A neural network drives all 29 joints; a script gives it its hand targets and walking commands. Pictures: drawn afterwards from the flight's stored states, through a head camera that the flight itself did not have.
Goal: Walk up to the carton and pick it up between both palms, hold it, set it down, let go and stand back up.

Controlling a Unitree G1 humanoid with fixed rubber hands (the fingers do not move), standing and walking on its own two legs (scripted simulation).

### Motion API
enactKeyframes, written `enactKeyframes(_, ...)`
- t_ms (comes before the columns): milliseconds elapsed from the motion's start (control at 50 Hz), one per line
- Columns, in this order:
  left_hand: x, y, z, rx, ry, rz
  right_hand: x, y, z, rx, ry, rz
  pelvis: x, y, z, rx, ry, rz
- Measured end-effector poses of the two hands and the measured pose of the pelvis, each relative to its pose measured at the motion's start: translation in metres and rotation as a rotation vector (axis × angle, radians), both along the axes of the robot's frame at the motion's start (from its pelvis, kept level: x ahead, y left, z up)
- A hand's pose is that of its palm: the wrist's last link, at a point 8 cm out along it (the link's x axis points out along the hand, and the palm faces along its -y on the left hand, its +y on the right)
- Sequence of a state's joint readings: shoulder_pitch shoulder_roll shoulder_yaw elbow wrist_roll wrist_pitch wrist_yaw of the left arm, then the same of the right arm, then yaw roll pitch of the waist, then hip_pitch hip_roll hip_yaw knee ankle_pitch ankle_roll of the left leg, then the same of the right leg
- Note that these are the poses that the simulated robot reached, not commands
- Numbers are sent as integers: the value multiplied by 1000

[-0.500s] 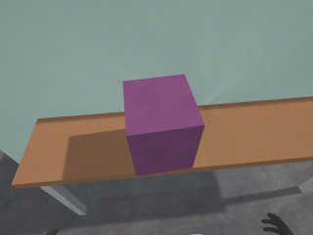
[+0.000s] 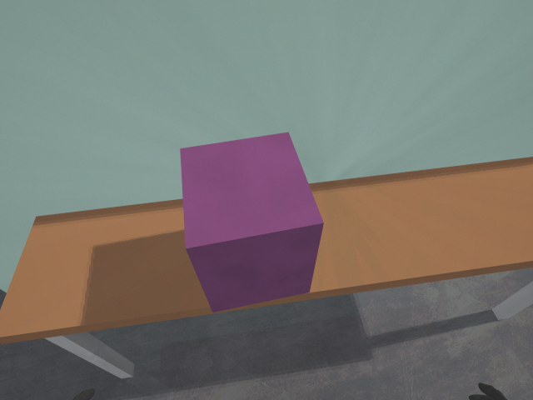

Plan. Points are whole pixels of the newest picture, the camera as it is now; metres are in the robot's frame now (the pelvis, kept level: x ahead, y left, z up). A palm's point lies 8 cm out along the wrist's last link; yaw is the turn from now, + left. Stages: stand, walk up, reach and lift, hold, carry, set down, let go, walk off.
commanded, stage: walk up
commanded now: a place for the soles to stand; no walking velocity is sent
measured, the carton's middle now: (249, 225) +0.43 +0.04 -0.04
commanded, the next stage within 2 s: reach and lift in 1.52 s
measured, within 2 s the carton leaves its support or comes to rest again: neither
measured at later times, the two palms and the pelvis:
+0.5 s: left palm out of the picture +0.13 +0.27 -0.10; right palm out of the picture +0.11 -0.36 -0.10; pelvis +0.02 -0.04 +0.00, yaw +3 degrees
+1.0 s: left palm out of the picture +0.11 +0.25 -0.09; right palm (522, 397) +0.14 -0.36 -0.10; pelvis +0.02 -0.06 +0.01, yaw +7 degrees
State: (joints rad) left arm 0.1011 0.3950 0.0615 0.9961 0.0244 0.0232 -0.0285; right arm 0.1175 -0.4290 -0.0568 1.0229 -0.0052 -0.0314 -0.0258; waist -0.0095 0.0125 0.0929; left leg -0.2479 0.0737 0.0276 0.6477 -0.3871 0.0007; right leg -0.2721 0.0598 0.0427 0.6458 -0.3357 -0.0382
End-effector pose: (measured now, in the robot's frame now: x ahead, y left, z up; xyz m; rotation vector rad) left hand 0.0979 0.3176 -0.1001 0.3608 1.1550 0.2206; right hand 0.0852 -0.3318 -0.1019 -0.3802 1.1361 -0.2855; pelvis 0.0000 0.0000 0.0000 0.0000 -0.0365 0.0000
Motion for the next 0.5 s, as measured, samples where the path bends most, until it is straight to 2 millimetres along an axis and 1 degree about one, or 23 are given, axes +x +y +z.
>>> enactKeyframes(60, 8, -8, -4, -16, 0, 11, -5, 1, 2, -1, 24, 12, 5, -5, 2, 17, 7, -2)
enactKeyframes(140, 21, -22, -5, -30, -26, 5, -6, -6, 0, -2, 54, 22, 10, -16, 2, 13, 8, 12)
enactKeyframes(220, 25, -31, -3, -30, -39, -1, 5, -14, 1, -8, 44, 21, 12, -22, 3, 4, 10, 28)
enactKeyframes(300, 25, -32, -3, -33, -53, 11, 17, -13, 4, -24, 28, 50, 15, -24, 3, 3, 16, 37)
enactKeyframes(380, 27, -34, -6, -40, -58, 33, 20, -13, 7, -26, 17, 80, 18, -29, 2, 20, 15, 39)
enactKeyframes(500, 31, -45, -3, -12, -84, 23, 25, -32, 0, -15, 15, 80, 20, -45, -2, 1, -9, 50)
